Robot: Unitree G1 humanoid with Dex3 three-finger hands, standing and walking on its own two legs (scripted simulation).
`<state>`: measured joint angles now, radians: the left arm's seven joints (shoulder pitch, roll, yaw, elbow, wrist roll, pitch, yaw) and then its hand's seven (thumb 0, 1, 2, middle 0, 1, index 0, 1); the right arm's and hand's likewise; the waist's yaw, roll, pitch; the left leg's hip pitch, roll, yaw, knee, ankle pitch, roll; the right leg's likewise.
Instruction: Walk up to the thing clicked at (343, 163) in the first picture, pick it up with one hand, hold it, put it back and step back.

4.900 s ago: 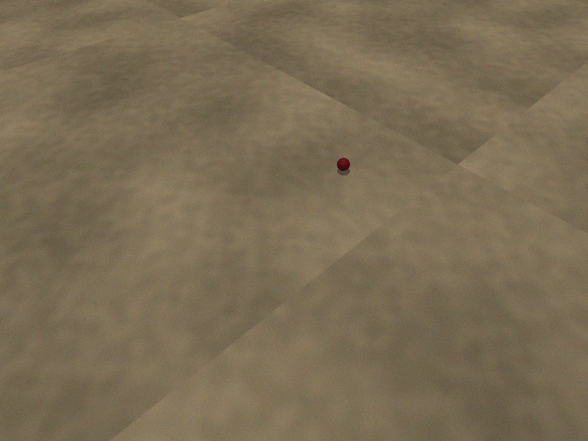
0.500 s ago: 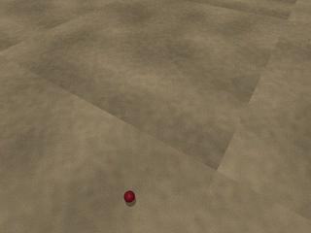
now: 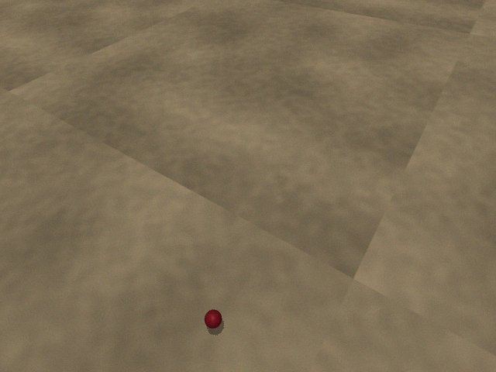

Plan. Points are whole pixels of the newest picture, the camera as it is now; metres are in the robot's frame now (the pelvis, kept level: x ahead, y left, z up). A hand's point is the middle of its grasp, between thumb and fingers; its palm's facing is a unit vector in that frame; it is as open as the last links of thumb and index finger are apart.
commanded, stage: walk up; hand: left
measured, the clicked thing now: (213, 318) +0.45 +0.21 -0.75
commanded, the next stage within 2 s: none
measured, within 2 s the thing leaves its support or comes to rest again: neither
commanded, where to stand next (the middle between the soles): +0.03 -0.01 m, yaw -2 degrees
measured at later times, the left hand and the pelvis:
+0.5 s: hand out of the picture +0.09 +0.27 -0.16, palm faces +0.02 -0.93 -0.38, open 7.4 cm; pelvis -0.03 +0.00 -0.01, yaw +1 degrees
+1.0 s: hand out of the picture +0.03 +0.29 -0.17, palm faces -0.13 -0.93 -0.33, open 7.4 cm; pelvis -0.04 +0.02 -0.01, yaw -4 degrees
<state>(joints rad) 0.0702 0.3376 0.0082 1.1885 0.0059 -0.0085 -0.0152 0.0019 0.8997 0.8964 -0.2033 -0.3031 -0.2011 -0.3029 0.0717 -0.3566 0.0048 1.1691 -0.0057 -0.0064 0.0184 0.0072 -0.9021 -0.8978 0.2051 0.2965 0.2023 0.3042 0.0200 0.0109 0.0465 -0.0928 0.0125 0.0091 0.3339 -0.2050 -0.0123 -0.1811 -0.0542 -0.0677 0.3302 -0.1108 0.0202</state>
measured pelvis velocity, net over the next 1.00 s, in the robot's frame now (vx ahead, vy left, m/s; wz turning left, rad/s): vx -0.04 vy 0.02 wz -0.06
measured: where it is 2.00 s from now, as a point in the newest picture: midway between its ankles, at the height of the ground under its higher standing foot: outside the picture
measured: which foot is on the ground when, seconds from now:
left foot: down 0.00-1.00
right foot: down 0.00-0.64, up 0.66-1.00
